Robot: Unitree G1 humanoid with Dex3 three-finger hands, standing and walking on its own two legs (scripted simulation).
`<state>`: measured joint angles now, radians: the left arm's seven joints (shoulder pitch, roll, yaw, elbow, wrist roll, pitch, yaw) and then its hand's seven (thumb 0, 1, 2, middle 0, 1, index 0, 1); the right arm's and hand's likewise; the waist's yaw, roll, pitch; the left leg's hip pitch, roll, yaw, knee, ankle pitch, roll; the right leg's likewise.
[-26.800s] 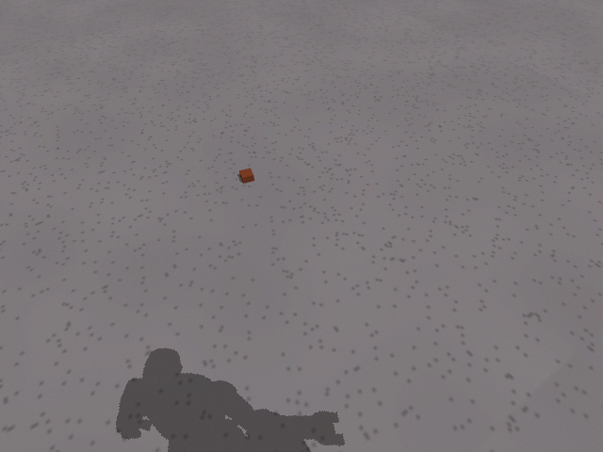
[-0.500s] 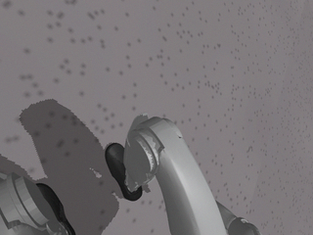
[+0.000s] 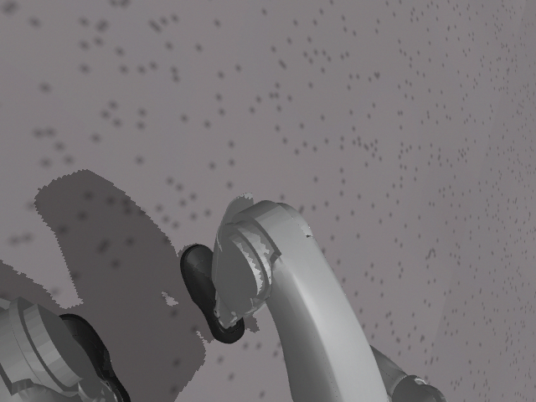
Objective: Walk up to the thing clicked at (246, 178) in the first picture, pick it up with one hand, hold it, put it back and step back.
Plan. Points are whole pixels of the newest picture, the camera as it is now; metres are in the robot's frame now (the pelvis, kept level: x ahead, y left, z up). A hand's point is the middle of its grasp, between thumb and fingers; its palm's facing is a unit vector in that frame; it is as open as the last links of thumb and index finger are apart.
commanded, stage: go down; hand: left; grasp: from above
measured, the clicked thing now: out of the picture +0.46 +0.42 -0.30
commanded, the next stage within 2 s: none
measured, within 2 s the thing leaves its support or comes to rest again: neither
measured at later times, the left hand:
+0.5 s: hand out of the picture +0.44 +0.47 -0.13, palm faces -0.25 -0.25 -0.93, open 13.0 cm
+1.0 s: hand out of the picture +0.41 +0.46 +0.03, palm faces -0.30 -0.27 -0.91, open 13.5 cm
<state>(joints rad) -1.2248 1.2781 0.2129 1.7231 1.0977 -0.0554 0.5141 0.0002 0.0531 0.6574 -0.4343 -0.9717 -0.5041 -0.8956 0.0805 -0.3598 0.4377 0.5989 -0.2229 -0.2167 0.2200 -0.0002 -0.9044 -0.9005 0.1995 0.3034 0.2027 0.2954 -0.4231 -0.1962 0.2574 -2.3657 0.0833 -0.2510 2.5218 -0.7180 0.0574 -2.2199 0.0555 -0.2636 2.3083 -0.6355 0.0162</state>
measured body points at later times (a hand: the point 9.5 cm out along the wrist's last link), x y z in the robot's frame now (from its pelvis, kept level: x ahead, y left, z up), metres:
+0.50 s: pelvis +0.00 +0.00 +0.01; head +0.25 +0.14 +0.36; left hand +0.45 +0.47 -0.08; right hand +0.08 -0.25 -0.06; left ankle +0.06 +0.12 -0.28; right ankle +0.12 -0.10 -0.28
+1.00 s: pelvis +0.00 -0.01 +0.10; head +0.22 +0.08 +0.48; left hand +0.43 +0.47 +0.09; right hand +0.12 -0.27 -0.01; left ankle +0.06 +0.12 -0.28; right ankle +0.12 -0.10 -0.28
